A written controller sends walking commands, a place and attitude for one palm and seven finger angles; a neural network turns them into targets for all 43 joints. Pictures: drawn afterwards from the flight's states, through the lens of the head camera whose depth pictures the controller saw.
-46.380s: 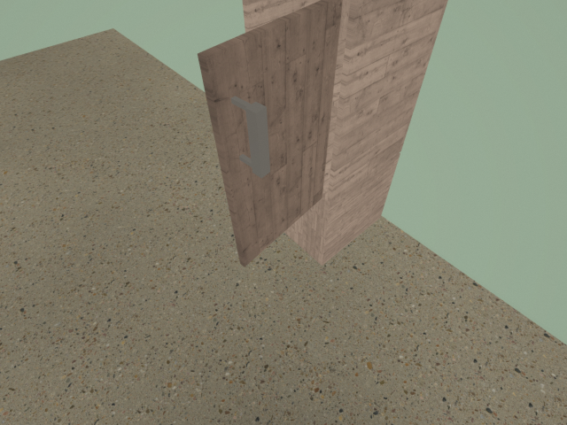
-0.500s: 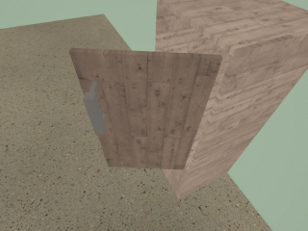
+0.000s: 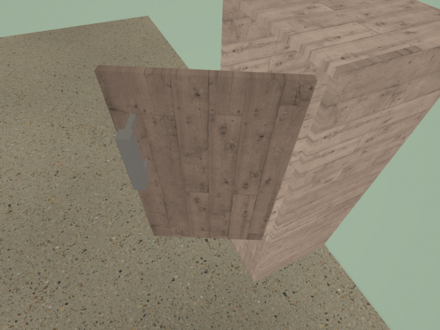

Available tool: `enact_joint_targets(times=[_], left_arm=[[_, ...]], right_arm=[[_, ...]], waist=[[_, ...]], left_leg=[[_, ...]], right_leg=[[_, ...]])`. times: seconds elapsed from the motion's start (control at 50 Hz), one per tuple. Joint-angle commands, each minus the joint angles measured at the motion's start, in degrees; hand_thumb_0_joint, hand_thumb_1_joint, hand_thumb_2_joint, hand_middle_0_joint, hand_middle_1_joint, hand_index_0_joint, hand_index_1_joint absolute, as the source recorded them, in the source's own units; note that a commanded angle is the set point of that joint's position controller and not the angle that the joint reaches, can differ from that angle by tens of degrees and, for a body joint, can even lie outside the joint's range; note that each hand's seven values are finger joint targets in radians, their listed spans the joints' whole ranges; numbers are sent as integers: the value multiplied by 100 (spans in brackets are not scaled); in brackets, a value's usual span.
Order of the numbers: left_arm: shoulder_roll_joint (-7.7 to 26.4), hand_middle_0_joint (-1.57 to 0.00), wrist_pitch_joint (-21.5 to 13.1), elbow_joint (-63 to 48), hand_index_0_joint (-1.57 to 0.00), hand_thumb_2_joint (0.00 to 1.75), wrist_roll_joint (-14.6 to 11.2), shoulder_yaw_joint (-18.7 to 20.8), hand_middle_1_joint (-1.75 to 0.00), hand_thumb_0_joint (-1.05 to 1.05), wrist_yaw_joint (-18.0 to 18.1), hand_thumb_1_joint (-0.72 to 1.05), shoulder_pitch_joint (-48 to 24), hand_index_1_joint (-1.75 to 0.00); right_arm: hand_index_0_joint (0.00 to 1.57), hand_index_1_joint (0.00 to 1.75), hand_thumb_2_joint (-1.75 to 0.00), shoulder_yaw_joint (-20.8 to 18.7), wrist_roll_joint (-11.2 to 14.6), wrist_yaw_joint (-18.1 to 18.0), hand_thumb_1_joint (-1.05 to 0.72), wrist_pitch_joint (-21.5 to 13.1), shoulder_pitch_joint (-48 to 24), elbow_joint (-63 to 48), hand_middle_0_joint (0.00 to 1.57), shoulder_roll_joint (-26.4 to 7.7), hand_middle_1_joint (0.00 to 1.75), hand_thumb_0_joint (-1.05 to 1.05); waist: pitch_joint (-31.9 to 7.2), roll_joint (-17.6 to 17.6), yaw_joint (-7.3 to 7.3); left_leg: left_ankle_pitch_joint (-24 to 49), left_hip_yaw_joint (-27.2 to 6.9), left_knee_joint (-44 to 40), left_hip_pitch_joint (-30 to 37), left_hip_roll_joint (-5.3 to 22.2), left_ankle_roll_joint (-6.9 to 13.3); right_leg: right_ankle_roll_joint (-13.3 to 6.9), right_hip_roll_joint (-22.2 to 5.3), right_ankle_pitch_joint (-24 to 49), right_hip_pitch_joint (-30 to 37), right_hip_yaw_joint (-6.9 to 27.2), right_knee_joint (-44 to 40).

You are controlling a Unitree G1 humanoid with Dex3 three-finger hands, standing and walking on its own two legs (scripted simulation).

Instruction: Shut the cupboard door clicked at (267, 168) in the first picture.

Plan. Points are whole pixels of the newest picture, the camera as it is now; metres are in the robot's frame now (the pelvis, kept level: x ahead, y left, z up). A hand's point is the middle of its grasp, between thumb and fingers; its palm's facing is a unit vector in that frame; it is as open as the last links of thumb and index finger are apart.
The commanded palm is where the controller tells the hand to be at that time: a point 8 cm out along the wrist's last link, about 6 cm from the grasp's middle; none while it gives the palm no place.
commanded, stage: raise the hand and make a fist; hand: left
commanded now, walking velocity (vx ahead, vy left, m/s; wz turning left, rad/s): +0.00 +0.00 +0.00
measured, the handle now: (136, 153) +0.41 +0.20 +0.09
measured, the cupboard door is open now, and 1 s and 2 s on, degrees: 62 62 62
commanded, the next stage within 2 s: bring the fist close to the handle in 1.88 s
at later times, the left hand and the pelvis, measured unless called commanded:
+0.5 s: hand out of the picture +0.11 +0.17 -0.03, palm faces +0.15 -0.99 -0.05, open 5.6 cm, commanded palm +0.11 +0.22 -0.02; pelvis -0.07 -0.02 -0.08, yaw +3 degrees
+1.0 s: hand (110, 297) +0.16 +0.18 +0.03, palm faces +0.05 -1.00 -0.05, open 3.4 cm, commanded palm +0.13 +0.24 +0.04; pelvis -0.04 +0.01 -0.05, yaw +2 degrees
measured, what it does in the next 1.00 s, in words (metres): lowers itself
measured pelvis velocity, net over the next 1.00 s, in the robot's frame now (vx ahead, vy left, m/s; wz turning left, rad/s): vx -0.04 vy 0.01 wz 0.03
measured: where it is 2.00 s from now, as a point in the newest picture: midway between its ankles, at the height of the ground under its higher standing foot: outside the picture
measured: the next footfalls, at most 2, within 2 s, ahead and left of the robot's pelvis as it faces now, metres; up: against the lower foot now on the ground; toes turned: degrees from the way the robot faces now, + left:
none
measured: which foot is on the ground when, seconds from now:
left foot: down 0.00-1.00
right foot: down 0.00-1.00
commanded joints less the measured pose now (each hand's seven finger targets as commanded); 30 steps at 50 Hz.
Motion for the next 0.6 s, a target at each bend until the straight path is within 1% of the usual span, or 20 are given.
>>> enact_joint_targets(times=[0.0,0.02,0.04,0.08,0.12,0.14,0.18,0.2,0.22,0.26,0.28,0.3,0.32,0.34,0.38,0.4,0.44,0.46,0.52,0.58], left_arm=[[224,-24,-814,-6250,-24,90,-870,-325,-34,0,487,90,333,-34],[-302,-25,-530,-5581,-25,90,-801,-778,-36,0,470,90,395,-36],[-301,-27,-765,-6044,-27,90,-857,-846,-38,0,402,90,-99,-38],[100,-31,-1316,-5620,-31,90,-736,-382,-42,0,286,90,28,-42],[-75,-35,-2025,-4824,-35,90,-903,-140,-46,0,-136,90,965,-46],[-150,-36,-2453,-4555,-36,90,-1041,16,-48,0,-442,90,1362,-48],[167,-40,-3376,-4505,-40,90,-1386,618,-52,0,-1184,90,1689,-52],[563,-42,-3790,-4470,-42,90,-1495,1044,-54,0,-1584,90,1693,-54],[785,-44,-3982,-4753,-44,90,-1504,1212,-56,0,-1782,90,1684,-56],[1077,-47,-3774,-5416,-47,90,-1458,1255,-60,0,-1806,90,1228,-60],[1092,-49,-3547,-5757,-49,90,-1456,1169,-62,0,-1714,90,988,-62],[1186,-51,-3378,-6065,-51,90,-1441,1161,-64,0,-1575,90,591,-64],[1143,-53,-3289,-6579,-53,90,-1436,1035,-66,0,-1449,90,279,-66],[1089,-55,-3301,-6925,-55,90,-1443,938,-68,0,-1314,90,-93,-68],[1135,-58,-3498,-7809,-58,90,-1410,795,-72,0,-1135,90,-702,-72],[1222,-60,-3604,-8116,-60,90,-1384,739,-74,0,-1103,90,-1029,-74],[923,-64,-3620,-7848,-64,90,-1388,337,-78,0,-1227,90,-846,-78],[947,-66,-3531,-7602,-66,90,-1409,324,-80,0,-1317,90,-767,-80],[1052,-71,-2940,-6925,-71,90,-1449,399,-86,0,-1629,90,-412,-86],[1204,-77,-2261,-6977,-77,90,-1531,753,-92,0,-1660,90,-46,-92]], right_arm=[[20,30,-90,-263,279,-340,-90,-1724,-94,-2004,20,-1086,30,0],[20,30,-90,-244,400,-232,-90,-1831,-142,-1862,20,-1083,30,0],[20,30,-90,-398,332,-140,-90,-1922,-122,-2146,20,-1297,30,0],[20,30,-90,-533,113,-48,-90,-2005,-189,-2515,20,-1461,30,0],[20,30,-90,-608,82,58,-90,-2039,-523,-2889,20,-1354,30,0],[20,30,-90,-646,62,127,-90,-2033,-654,-3033,20,-1307,30,0],[20,30,-90,-703,57,268,-90,-1902,-806,-3262,20,-1294,30,0],[20,30,-90,-738,91,327,-90,-1805,-806,-3345,20,-1295,30,0],[20,30,-90,-756,114,347,-90,-1703,-911,-3627,20,-1294,30,0],[20,30,-90,-722,176,324,-90,-1506,-1152,-4092,20,-1283,30,0],[20,30,-90,-685,215,295,-90,-1411,-1200,-4287,20,-1260,30,0],[20,30,-90,-668,225,241,-90,-1324,-1121,-4350,20,-1261,30,0],[20,30,-90,-648,244,198,-90,-1296,-1086,-4510,20,-1254,30,0],[20,30,-90,-598,242,148,-90,-1299,-993,-4523,20,-1206,30,0],[20,30,-90,-549,207,53,-90,-1409,-871,-4520,20,-1190,30,0],[20,30,-90,-511,187,-2,-90,-1464,-771,-4461,20,-1199,30,0],[20,30,-90,-449,193,-59,-90,-1608,-663,-4321,20,-1223,30,0],[20,30,-90,-420,200,-83,-90,-1642,-588,-4237,20,-1259,30,0],[20,30,-90,-372,269,-148,-90,-1657,-557,-4174,20,-1310,30,0],[20,30,-90,-370,309,-189,-90,-1579,-617,-4312,20,-1263,30,0]], waist=[[-2322,1911,-199],[-979,850,-281],[-413,564,-463],[-319,-679,-586],[-458,-1529,-169],[-529,-1753,34],[-901,-1637,285],[-1160,-1148,416],[-1411,-594,488],[-1595,361,524],[-1522,425,456],[-1449,253,310],[-1409,358,190],[-1384,256,13],[-1502,493,-162],[-1587,365,-302],[-1455,453,-434],[-1363,318,-470],[-1302,183,-360],[-1703,131,-47]], left_leg=[[4324,-697,3,1536,285,22],[3565,-730,88,652,290,57],[2585,-853,358,214,214,107],[1124,-885,949,-727,-45,112],[404,-793,1428,-1678,-164,-3],[114,-738,1680,-2183,-216,-54],[-195,-642,2217,-2943,-306,-162],[-139,-607,2492,-3179,-323,-211],[-122,-467,2629,-3235,-362,-161],[-354,-279,2746,-3252,-402,-55],[-593,-261,2758,-3262,-395,-11],[-830,-355,2773,-3294,-346,28],[-1006,-387,2815,-3236,-315,63],[-1222,-454,2899,-3191,-281,97],[-1160,-551,3061,-3022,-226,139],[-1142,-609,3116,-2990,-176,160],[-1039,-697,3145,-2921,-131,164],[-1046,-730,3132,-2995,-112,160],[-971,-756,2985,-3099,-118,154],[-675,-752,2633,-2812,-158,139]], right_leg=[[-9,140,596,-835,142,1124],[84,57,400,-1478,164,952],[108,7,658,-1668,124,683],[137,-34,738,-2269,69,757],[141,-53,147,-2613,154,1230],[138,-64,-89,-2779,244,1491],[121,-169,-153,-2797,610,1954],[74,-273,144,-2612,892,2223],[19,-284,67,-2580,964,2382],[-27,-281,-675,-2718,1187,2311],[-14,-272,-1202,-2851,1277,2159],[27,-241,-1670,-3024,1344,2037],[48,-240,-2059,-3171,1428,1905],[96,-236,-2464,-3348,1518,1733],[64,-177,-2431,-3503,1495,1708],[66,-124,-2395,-3580,1444,1752],[64,-70,-2058,-3688,1333,1797],[83,-52,-1971,-3670,1289,1797],[131,-81,-1823,-3373,1283,1695],[148,-116,-1472,-2761,1168,1616]])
